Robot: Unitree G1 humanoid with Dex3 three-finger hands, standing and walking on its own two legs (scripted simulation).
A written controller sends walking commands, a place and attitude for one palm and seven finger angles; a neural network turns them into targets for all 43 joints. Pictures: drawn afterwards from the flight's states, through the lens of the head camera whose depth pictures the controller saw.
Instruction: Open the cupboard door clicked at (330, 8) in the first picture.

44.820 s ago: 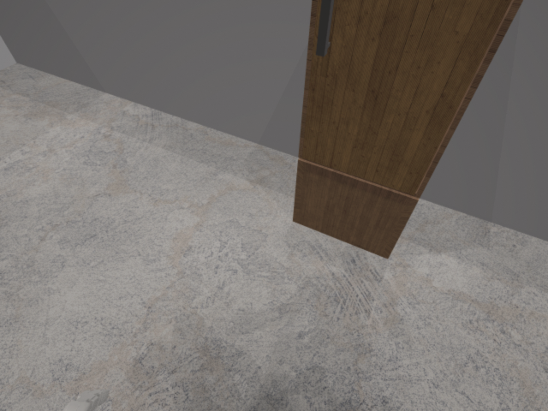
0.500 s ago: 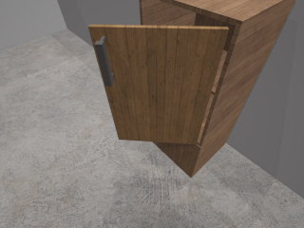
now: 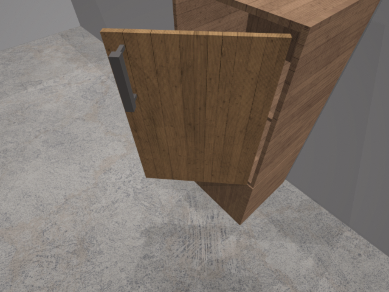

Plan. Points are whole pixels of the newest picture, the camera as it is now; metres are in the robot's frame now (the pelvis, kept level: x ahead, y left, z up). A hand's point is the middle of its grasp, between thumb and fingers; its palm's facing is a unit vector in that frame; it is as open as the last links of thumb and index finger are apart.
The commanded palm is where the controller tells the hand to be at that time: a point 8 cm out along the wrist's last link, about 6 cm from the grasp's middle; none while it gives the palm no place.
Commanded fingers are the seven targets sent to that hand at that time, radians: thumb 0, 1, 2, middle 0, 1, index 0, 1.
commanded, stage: come to a stop and stand still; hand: left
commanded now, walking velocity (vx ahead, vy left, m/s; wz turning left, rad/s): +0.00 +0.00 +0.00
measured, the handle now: (126, 79) +0.55 +0.20 +0.14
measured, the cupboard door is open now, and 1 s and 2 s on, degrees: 43 43 43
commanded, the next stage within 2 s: look again from close up in 0.38 s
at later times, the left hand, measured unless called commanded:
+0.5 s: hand out of the picture +0.04 +0.17 -0.17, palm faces +0.02 -0.98 -0.21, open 7.3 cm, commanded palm none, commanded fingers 0.00 0.90 0.90 -0.20 -0.30 -0.20 -0.30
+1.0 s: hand out of the picture +0.04 +0.17 -0.17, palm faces +0.03 -0.98 -0.21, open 7.4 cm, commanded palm none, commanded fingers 0.00 0.90 0.90 -0.20 -0.30 -0.20 -0.30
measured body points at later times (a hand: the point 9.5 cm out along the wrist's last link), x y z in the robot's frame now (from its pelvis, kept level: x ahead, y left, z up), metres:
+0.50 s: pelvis +0.02 -0.01 +0.00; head +0.04 -0.01 +0.45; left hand +0.04 +0.22 -0.16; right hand +0.03 -0.24 -0.16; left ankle -0.03 +0.09 -0.74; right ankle +0.00 -0.12 -0.74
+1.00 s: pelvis +0.02 -0.01 +0.00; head +0.04 -0.01 +0.45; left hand +0.04 +0.22 -0.16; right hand +0.04 -0.24 -0.16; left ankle -0.03 +0.09 -0.74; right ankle +0.00 -0.12 -0.74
